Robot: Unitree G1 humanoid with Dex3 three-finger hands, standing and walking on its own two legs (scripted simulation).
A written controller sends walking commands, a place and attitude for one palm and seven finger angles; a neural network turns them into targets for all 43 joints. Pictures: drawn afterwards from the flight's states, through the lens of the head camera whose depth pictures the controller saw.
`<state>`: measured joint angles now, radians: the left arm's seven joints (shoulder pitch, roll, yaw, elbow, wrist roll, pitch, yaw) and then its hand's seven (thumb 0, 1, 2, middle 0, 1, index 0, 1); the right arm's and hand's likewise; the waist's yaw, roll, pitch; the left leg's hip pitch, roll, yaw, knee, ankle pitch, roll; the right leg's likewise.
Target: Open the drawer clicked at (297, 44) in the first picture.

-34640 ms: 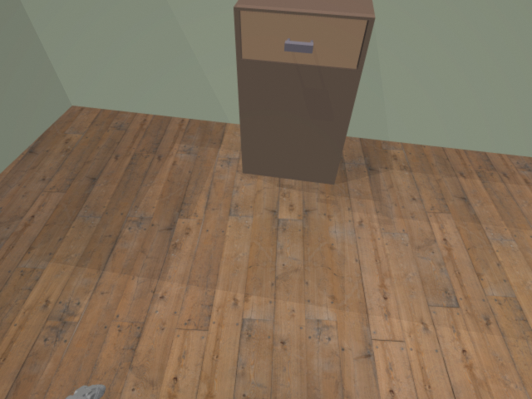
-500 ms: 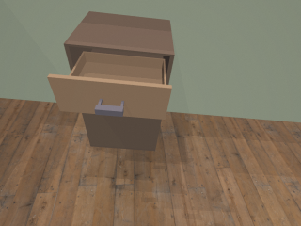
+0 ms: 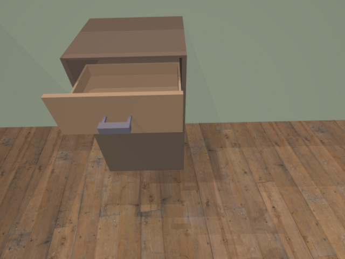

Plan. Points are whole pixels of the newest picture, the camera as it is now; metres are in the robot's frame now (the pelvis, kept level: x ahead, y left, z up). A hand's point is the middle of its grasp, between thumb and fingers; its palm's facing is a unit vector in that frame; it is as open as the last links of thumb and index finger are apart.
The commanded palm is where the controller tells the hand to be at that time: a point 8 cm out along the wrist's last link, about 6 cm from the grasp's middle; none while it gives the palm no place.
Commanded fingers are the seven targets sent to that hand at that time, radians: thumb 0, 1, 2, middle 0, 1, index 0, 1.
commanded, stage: look again from close up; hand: left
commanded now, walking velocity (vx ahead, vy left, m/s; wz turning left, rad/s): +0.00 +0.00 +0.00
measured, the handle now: (116, 123) +0.54 +0.22 -0.02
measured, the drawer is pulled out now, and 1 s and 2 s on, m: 0.24 0.24 0.24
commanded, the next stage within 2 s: raise the hand with hooked fingers in 0.20 s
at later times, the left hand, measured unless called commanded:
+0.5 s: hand (91, 247) +0.17 +0.20 -0.06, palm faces -0.08 -0.61 -0.79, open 7.5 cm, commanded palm +0.13 +0.21 -0.04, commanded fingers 0.00 0.64 0.79 -0.22 -0.47 -0.22 -0.47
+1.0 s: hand (84, 220) +0.21 +0.22 -0.02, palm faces +0.07 -0.10 -0.99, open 10.2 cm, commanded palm +0.18 +0.21 +0.03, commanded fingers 0.00 0.06 0.54 -0.26 -0.84 -0.26 -0.84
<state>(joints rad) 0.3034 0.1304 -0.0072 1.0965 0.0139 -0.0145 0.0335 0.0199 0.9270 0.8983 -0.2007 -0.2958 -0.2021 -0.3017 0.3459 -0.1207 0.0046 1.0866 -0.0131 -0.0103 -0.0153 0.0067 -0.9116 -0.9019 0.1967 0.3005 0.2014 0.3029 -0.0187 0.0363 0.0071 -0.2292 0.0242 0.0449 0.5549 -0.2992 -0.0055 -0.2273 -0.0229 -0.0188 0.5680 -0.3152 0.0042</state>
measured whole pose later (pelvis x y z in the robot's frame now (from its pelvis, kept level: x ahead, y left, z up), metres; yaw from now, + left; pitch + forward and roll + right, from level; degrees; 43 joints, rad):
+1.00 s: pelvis -0.02 -0.02 -0.03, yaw +1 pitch +7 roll +1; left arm 0.23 0.33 -0.10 0.02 1.03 0.10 0.37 0.00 0.27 0.63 -0.27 -0.70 -0.27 -0.70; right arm 0.09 -0.16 0.04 0.57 -0.05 0.09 -0.01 0.01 -0.91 -0.90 0.20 0.30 0.21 0.30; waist 0.08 0.05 -0.08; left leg -0.58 0.03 0.02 0.84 -0.39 -0.02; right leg -0.58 -0.03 -0.03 0.88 -0.42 -0.02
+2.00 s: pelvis +0.01 +0.00 +0.01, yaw +1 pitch +3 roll +1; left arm -0.09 0.47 -0.03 0.06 0.92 0.01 0.03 0.00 -0.49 0.30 -0.32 -1.20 -0.32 -1.20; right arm 0.14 -0.26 -0.01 0.63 0.00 0.10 -0.02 0.01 -0.91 -0.90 0.20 0.30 0.20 0.30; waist 0.08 0.07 0.00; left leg -0.27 0.01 0.04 0.48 -0.26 0.00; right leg -0.27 -0.03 -0.03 0.51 -0.29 0.01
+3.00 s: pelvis +0.01 +0.00 +0.00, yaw +0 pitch +7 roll +1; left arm -0.41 0.45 -0.07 0.52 1.00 -0.04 0.16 0.00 -0.49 0.30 -0.32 -1.20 -0.32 -1.20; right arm 0.24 -0.26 -0.05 0.69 0.02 0.09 -0.03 0.01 -0.91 -0.90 0.20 0.30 0.20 0.30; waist 0.01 0.05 -0.05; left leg -0.39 0.02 0.05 0.55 -0.28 -0.01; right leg -0.40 -0.02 -0.01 0.58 -0.30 0.00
